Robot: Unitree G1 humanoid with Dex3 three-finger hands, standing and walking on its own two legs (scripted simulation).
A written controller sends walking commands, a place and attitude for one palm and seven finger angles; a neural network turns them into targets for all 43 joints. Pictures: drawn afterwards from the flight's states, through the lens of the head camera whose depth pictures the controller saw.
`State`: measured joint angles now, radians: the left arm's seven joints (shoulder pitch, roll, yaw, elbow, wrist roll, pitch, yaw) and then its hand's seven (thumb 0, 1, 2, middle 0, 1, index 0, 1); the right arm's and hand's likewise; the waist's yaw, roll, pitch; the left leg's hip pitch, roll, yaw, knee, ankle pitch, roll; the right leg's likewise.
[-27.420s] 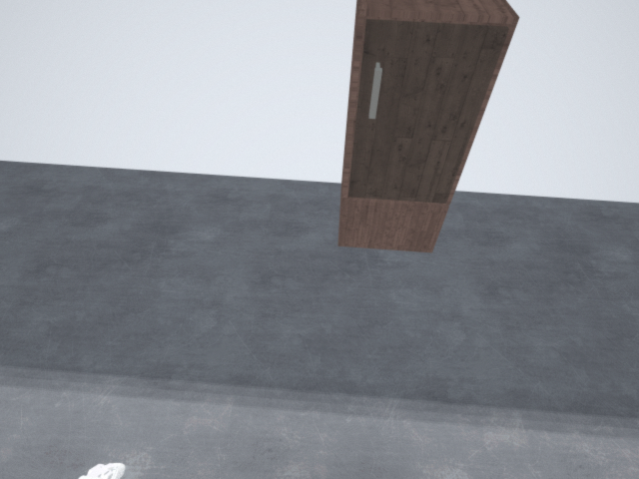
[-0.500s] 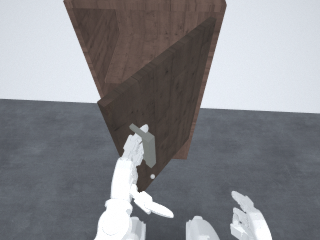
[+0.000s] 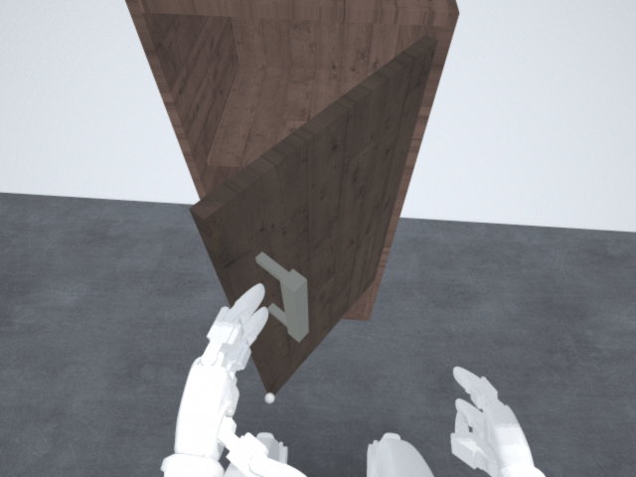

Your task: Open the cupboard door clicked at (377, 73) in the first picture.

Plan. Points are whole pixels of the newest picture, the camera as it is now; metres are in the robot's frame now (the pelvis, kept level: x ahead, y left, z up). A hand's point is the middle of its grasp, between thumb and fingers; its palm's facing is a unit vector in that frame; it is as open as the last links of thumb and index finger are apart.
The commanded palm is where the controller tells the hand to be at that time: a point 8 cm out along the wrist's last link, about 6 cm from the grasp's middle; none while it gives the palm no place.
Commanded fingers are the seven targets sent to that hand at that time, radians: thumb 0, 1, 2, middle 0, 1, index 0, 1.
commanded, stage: slide the hand sideways off the handle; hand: left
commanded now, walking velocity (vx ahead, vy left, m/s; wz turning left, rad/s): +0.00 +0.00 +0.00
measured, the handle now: (283, 299) +0.31 +0.06 +0.06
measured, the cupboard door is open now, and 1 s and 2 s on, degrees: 54 54 54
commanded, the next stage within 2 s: draw the hand back to the body in 0.38 s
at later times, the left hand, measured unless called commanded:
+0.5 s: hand (223, 435) +0.17 +0.10 +0.06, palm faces -0.07 -1.00 +0.00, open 16.3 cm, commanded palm +0.14 +0.16 +0.06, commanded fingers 0.00 -0.50 0.30 -0.15 -0.30 -0.15 -0.30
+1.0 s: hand (131, 404) +0.18 +0.16 +0.14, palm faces -0.03 -1.00 -0.07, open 16.2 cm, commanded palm +0.14 +0.23 +0.15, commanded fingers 0.00 -0.25 0.41 -0.16 -0.30 -0.16 -0.30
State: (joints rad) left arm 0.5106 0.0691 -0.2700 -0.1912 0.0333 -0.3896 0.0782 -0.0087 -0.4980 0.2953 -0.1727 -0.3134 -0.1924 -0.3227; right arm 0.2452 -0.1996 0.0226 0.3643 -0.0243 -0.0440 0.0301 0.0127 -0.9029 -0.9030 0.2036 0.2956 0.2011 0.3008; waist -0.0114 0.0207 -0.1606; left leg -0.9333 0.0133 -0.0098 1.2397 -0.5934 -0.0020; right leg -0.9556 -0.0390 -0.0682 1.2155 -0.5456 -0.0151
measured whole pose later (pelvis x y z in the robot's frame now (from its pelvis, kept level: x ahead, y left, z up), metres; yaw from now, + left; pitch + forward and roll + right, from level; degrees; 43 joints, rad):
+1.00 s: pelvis +0.01 +0.01 +0.04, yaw +0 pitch +9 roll -3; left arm 0.67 0.24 0.06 -0.43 -0.22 -0.23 -0.16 -0.01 -0.47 0.31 -0.16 -0.31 -0.15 -0.30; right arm 0.31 -0.22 0.02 0.37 0.04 -0.07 -0.06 0.01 -0.90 -0.90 0.20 0.30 0.20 0.30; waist 0.00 0.05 -0.15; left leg -0.70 0.03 -0.03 1.07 -0.54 0.00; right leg -0.69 -0.02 -0.09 1.01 -0.47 -0.01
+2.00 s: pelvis +0.03 +0.00 +0.11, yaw -2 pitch -5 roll -1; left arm 0.48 0.33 0.33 -0.42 -0.05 -0.07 0.11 0.02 0.88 0.89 -0.21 -0.31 -0.21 -0.30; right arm 0.21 -0.23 0.02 0.63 -0.01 -0.12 -0.08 0.01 -0.90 -0.90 0.20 0.30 0.20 0.30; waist 0.06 0.06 0.03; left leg -0.06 0.03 0.03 0.43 -0.29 0.00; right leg -0.09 0.00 -0.04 0.40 -0.23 0.00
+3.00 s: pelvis -0.07 +0.03 +0.09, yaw -1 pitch -1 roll -1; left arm 0.52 0.40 0.44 -0.52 0.00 -0.22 0.16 0.02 0.89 0.89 -0.22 -0.31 -0.21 -0.30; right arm 0.23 -0.21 0.01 0.56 0.00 -0.07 -0.08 0.01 -0.90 -0.90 0.21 0.30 0.20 0.30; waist -0.01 0.00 0.06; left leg -0.38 0.00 0.03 0.63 -0.23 0.05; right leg -0.39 0.01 0.02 0.58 -0.19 0.03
